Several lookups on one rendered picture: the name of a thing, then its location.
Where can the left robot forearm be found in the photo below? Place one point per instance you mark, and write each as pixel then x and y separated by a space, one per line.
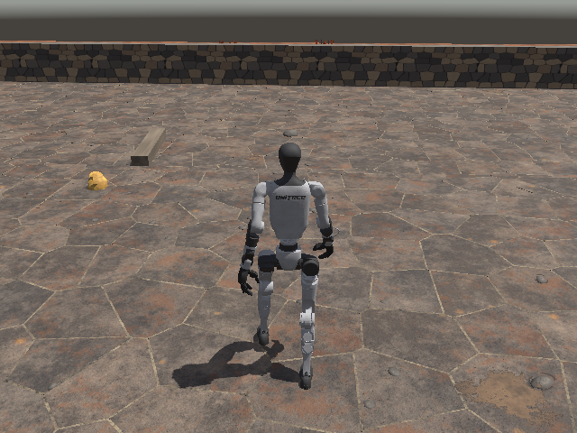
pixel 250 248

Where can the robot left upper arm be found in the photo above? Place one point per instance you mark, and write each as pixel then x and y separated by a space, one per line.
pixel 258 205

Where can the robot left thigh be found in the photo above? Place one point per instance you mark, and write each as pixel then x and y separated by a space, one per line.
pixel 266 264

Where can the robot right thigh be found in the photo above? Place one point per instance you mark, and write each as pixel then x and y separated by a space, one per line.
pixel 309 282

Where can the robot right upper arm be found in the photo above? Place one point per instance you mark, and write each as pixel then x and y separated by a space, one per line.
pixel 318 192

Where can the right robot hand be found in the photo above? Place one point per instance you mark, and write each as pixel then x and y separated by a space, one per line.
pixel 320 246

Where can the right robot forearm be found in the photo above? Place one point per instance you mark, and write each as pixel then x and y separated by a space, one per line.
pixel 327 234

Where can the left robot hand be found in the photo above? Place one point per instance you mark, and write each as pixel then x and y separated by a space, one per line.
pixel 242 278

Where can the robot thigh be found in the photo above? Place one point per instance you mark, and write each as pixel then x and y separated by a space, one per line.
pixel 266 264
pixel 309 282

